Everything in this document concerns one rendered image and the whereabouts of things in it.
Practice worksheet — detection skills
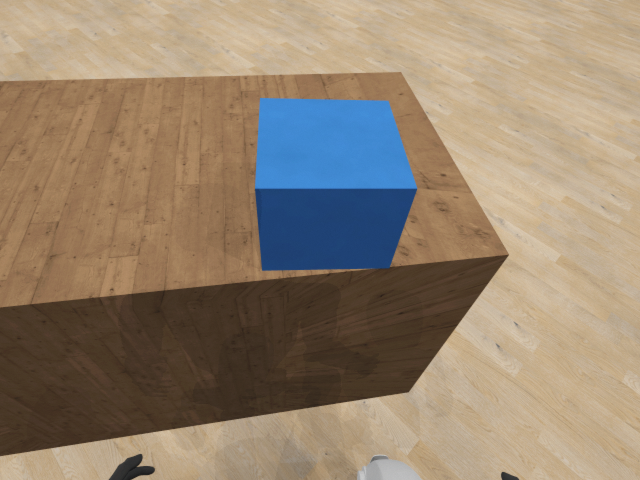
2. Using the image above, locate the pedestal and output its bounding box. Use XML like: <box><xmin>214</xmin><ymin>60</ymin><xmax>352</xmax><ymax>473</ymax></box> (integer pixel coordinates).
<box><xmin>0</xmin><ymin>72</ymin><xmax>509</xmax><ymax>456</ymax></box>

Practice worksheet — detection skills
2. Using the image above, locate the carton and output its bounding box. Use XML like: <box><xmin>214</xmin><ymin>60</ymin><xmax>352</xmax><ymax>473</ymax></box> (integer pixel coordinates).
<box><xmin>255</xmin><ymin>98</ymin><xmax>417</xmax><ymax>271</ymax></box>

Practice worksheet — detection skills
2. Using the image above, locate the left robot hand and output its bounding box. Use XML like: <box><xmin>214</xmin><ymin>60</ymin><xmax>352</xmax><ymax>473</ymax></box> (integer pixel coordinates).
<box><xmin>109</xmin><ymin>454</ymin><xmax>155</xmax><ymax>480</ymax></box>

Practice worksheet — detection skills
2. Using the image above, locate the robot right shin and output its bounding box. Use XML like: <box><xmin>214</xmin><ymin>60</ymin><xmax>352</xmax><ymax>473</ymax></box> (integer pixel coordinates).
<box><xmin>369</xmin><ymin>455</ymin><xmax>389</xmax><ymax>463</ymax></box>

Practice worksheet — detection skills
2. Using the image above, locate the right robot thigh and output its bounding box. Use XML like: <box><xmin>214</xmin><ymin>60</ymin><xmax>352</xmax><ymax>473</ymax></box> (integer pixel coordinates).
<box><xmin>357</xmin><ymin>459</ymin><xmax>422</xmax><ymax>480</ymax></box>

